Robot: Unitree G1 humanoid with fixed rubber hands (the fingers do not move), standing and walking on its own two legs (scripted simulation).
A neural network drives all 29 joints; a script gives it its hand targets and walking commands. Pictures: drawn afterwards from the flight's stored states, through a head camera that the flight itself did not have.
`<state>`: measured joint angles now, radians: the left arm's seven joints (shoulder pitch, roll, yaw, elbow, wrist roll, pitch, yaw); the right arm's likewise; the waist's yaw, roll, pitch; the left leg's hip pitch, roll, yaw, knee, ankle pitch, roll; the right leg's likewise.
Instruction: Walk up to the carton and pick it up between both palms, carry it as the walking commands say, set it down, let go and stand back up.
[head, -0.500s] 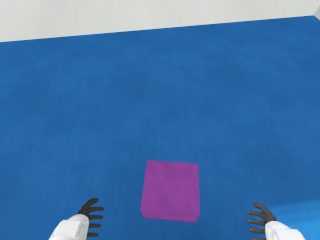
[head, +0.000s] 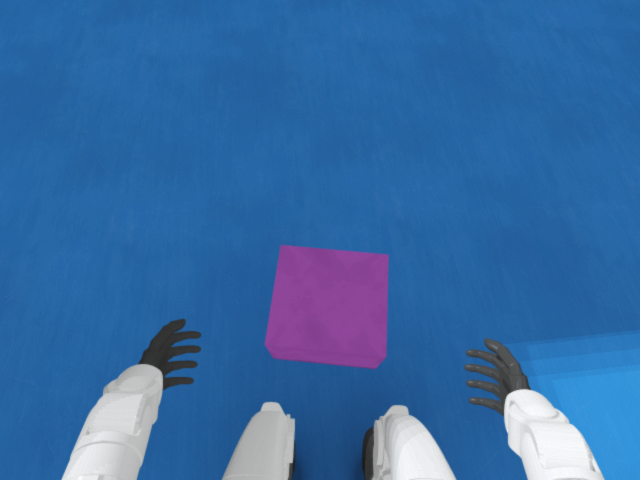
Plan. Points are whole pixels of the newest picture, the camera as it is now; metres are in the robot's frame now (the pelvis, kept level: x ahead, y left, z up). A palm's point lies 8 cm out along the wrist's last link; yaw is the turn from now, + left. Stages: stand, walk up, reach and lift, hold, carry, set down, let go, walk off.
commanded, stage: reach and lift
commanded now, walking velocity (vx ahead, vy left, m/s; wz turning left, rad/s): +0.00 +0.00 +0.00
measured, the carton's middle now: (329, 308) +0.49 +0.01 -0.60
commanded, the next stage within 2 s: none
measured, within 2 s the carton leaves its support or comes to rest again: neither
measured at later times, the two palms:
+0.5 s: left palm (182, 274) +0.40 +0.24 -0.12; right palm (490, 292) +0.38 -0.23 -0.12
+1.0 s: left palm (198, 228) +0.49 +0.24 -0.15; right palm (476, 244) +0.48 -0.23 -0.15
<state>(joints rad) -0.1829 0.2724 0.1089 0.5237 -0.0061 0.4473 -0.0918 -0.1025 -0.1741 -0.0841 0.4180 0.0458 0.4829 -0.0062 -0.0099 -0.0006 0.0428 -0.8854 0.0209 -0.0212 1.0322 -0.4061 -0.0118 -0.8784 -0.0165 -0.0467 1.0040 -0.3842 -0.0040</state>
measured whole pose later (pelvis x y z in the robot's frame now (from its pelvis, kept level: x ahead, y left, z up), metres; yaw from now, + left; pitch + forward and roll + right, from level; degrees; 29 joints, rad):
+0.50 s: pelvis -0.03 +0.01 -0.04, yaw +0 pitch +28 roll -1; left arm -0.84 0.34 0.19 0.88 -0.08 0.30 -0.05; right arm -0.79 -0.28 -0.23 0.83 0.08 0.30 0.00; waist -0.01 0.00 0.04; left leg -1.27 0.00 -0.01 1.12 -0.35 0.00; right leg -1.27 -0.02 -0.01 1.10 -0.32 0.01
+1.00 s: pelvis -0.01 +0.01 -0.05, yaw -1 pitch +46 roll -1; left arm -1.06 0.37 0.33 0.88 -0.02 0.14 -0.09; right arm -1.01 -0.32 -0.34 0.84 0.04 0.15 0.05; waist -0.01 0.00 -0.07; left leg -1.57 -0.01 -0.01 1.11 -0.34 0.00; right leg -1.58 -0.01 0.01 1.09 -0.31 0.02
